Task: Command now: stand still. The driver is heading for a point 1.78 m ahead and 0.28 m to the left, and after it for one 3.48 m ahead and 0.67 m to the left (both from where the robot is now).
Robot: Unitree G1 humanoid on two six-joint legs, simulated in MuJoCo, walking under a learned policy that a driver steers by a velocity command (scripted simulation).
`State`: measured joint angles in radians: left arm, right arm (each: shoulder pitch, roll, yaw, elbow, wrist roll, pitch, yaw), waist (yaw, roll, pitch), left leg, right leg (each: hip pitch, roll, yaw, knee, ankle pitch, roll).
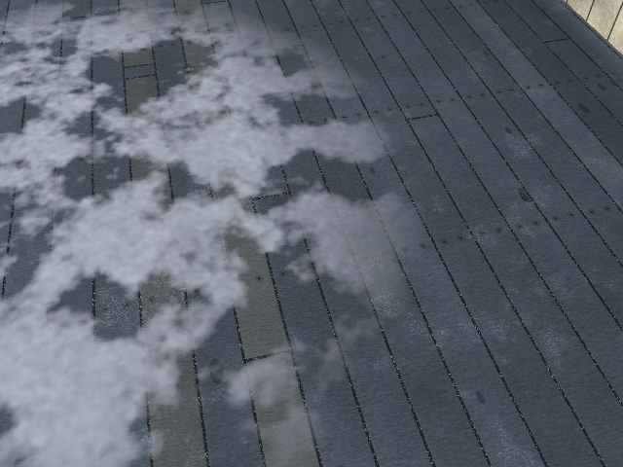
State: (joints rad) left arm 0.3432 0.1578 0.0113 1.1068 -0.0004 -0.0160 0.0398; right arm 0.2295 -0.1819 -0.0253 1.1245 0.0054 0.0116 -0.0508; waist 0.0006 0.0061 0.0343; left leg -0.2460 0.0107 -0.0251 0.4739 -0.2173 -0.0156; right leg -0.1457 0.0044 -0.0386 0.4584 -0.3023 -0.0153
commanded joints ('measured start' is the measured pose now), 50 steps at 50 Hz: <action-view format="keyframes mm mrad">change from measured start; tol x16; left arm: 1 94 83 14 -6 0 -3 2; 20 156 205 70 -32 -19 -32 10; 50 -422 154 53 -319 -31 -99 -93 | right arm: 1 48 -90 -14 -17 0 -5 -3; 24 -41 -77 -28 -104 35 -107 47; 29 450 -255 -98 19 24 -106 45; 34 151 -102 -23 -66 -2 -138 74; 50 293 -186 -46 -67 4 -94 25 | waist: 1 0 -8 29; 19 54 -195 170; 27 -93 -78 48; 29 -170 329 -54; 33 -29 47 75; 50 -6 102 57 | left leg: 1 52 15 -12 -54 147 34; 14 62 1 6 -45 56 32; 17 -118 -65 88 123 -314 48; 22 -426 89 -5 410 -293 99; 27 204 -67 173 62 -23 64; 30 413 409 -759 -330 -349 320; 31 350 406 -671 -319 -381 298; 36 208 204 -164 -336 136 177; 47 274 224 -14 -370 311 188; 50 372 248 10 -234 659 160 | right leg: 1 -93 -35 37 -102 127 -13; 13 -95 -35 38 -102 128 -14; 18 -100 -231 327 -277 -573 -171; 21 -33 -385 501 -340 -426 -248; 24 -19 -276 295 -282 -211 -166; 27 -254 -157 142 -94 -106 -130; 29 -551 31 -46 562 -126 -19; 31 -740 -41 150 879 -152 -72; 43 -579 -94 -4 247 342 -11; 50 -417 -20 -27 82 272 -92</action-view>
